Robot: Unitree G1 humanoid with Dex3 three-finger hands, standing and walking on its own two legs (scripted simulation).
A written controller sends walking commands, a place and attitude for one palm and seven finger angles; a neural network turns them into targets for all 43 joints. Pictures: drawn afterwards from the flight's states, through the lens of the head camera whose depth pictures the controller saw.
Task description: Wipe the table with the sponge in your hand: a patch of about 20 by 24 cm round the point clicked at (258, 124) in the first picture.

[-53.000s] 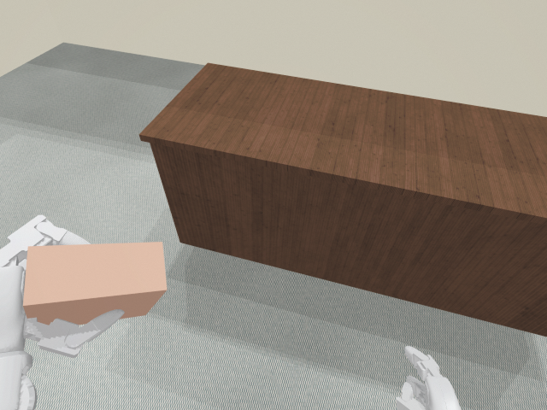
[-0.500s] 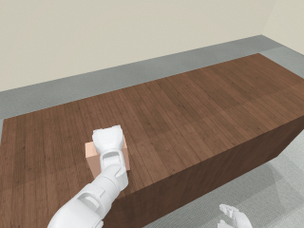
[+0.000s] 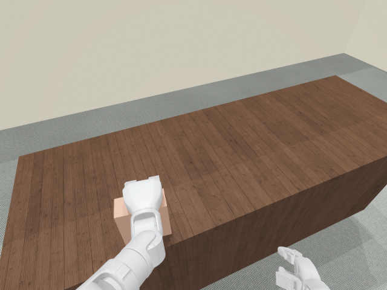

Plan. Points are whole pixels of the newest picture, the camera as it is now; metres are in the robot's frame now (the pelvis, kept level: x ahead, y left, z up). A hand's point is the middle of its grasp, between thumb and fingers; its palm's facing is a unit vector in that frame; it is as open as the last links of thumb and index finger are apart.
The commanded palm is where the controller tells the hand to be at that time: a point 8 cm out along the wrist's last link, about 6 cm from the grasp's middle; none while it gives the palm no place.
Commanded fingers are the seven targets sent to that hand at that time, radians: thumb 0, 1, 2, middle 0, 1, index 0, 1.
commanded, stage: wipe back along the third lane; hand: left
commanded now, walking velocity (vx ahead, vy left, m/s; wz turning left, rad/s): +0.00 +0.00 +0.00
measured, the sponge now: (145, 221) +0.30 +0.16 -0.07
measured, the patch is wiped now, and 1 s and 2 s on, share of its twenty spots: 0.95 0.95 0.95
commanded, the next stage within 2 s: slide back across to the middle lane in 0.76 s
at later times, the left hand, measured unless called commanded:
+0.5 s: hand (148, 210) +0.31 +0.15 -0.02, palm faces -0.08 -0.04 -1.00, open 10.0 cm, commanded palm +0.27 +0.13 +0.01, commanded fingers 0.00 0.10 1.30 -1.20 -1.60 -1.20 -1.60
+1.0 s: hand (147, 210) +0.31 +0.15 -0.02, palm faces -0.07 -0.06 -1.00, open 10.0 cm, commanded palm +0.26 +0.15 +0.02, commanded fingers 0.00 0.10 1.30 -1.20 -1.60 -1.20 -1.60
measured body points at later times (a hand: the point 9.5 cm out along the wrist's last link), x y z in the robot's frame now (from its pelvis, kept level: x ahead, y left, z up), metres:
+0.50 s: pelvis +0.00 -0.01 +0.00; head -0.02 -0.02 +0.45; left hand +0.31 +0.15 +0.03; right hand +0.20 -0.22 -0.10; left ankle -0.01 +0.10 -0.73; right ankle +0.01 -0.07 -0.73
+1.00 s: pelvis -0.01 +0.00 +0.00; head -0.02 -0.02 +0.45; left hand +0.31 +0.15 +0.03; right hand +0.20 -0.22 -0.09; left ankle -0.01 +0.10 -0.73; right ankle +0.01 -0.07 -0.73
